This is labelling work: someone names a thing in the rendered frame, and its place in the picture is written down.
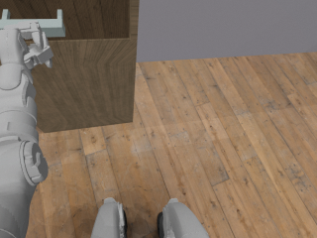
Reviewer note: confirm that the robot left thigh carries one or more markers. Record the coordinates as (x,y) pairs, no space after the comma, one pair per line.
(109,220)

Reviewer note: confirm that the drawer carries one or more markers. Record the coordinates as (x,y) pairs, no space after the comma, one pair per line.
(82,19)

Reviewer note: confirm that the left robot forearm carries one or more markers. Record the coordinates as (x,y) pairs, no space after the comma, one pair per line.
(18,109)

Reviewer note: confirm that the robot right shin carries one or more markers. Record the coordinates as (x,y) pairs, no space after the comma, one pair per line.
(169,234)

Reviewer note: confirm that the left robot hand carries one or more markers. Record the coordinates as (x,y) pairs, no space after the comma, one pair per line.
(13,48)

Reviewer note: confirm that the robot left upper arm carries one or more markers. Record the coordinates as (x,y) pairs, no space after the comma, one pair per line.
(22,167)

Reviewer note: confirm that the cabinet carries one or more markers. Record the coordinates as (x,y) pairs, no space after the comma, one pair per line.
(91,83)

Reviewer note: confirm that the handle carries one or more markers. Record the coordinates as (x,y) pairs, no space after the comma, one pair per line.
(53,28)

